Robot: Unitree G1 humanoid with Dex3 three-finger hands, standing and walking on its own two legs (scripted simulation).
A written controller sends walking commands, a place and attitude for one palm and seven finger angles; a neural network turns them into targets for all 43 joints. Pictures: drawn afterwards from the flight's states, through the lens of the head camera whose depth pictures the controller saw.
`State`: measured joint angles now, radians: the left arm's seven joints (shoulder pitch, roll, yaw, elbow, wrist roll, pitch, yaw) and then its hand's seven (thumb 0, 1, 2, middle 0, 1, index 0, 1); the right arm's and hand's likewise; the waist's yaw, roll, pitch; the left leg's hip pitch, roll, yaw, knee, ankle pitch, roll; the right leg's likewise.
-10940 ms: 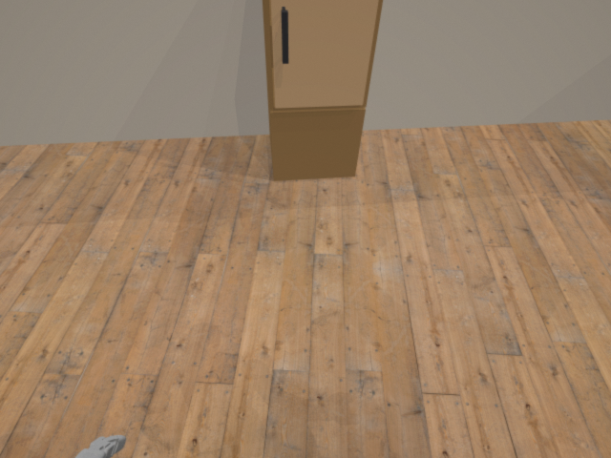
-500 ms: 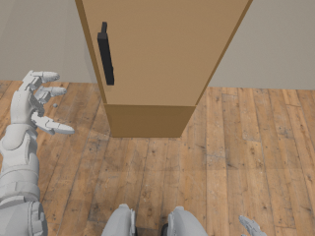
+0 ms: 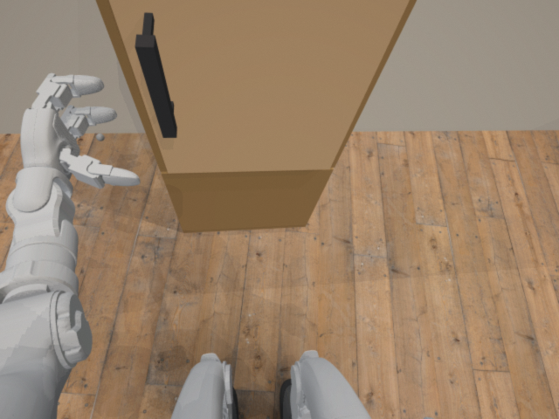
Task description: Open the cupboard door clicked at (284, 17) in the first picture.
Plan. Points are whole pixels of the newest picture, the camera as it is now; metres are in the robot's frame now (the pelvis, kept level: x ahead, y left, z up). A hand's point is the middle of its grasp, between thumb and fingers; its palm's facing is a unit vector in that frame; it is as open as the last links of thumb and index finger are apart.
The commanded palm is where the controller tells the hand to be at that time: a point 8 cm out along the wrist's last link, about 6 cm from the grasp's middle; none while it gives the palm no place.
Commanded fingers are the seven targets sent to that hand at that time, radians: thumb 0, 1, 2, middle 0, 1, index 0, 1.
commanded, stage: move the hooked fingers beside the handle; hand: left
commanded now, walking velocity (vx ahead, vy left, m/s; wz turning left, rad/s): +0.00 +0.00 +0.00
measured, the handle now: (160, 82) +0.58 +0.15 +0.06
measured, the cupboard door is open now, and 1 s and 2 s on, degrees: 0 0 0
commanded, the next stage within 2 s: slide the fingers in behind the handle in 1.94 s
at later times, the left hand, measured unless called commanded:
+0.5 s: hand (108, 120) +0.52 +0.22 +0.05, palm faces +0.09 -1.00 -0.02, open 13.9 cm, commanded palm +0.49 +0.25 +0.05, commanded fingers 0.00 -0.50 0.30 -0.30 -1.20 -0.30 -1.20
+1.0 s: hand (108, 124) +0.51 +0.22 +0.04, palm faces +0.10 -1.00 -0.01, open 14.0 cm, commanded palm +0.49 +0.25 +0.05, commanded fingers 0.00 -0.50 0.30 -0.30 -1.20 -0.30 -1.20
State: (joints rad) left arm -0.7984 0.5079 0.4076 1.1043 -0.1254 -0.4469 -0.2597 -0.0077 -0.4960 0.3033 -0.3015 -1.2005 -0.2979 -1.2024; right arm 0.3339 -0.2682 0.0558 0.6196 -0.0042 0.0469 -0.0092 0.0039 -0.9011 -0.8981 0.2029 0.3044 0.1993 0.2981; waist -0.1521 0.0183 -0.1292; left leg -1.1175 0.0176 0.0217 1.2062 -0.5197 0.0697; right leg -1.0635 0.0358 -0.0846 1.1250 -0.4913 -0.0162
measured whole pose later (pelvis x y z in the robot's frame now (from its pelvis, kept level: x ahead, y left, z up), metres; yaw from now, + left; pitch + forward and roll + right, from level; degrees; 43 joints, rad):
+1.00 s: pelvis +0.00 +0.00 -0.01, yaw -1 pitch +27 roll -5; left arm -0.86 0.56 0.45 1.14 -0.09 -0.46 -0.23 -0.01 -0.49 0.30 -0.30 -1.20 -0.30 -1.20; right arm 0.33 -0.27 0.06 0.58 -0.02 0.09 0.01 0.00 -0.90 -0.90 0.20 0.30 0.20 0.30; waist -0.18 0.02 -0.13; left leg -1.16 0.03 0.02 1.23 -0.54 0.06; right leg -1.11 0.05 -0.08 1.14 -0.50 -0.02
